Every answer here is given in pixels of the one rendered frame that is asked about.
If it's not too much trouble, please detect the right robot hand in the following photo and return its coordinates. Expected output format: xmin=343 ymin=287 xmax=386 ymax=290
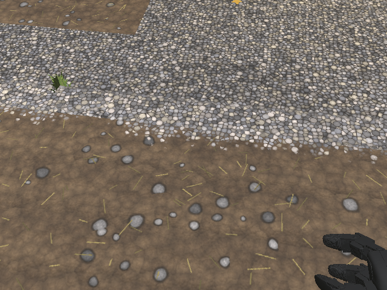
xmin=314 ymin=233 xmax=387 ymax=290

